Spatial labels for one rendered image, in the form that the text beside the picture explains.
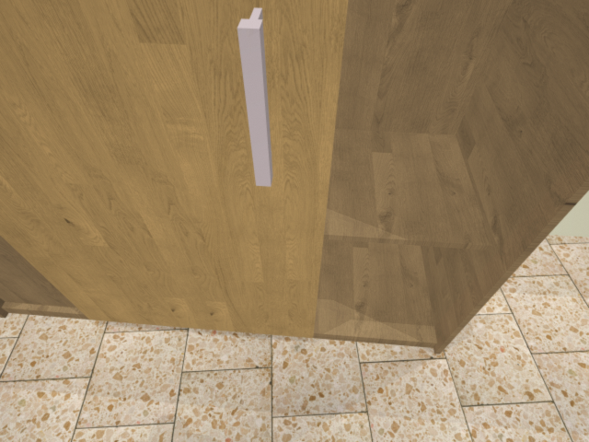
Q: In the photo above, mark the handle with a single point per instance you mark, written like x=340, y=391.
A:
x=252, y=53

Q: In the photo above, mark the wardrobe door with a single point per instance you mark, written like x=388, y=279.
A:
x=20, y=282
x=126, y=169

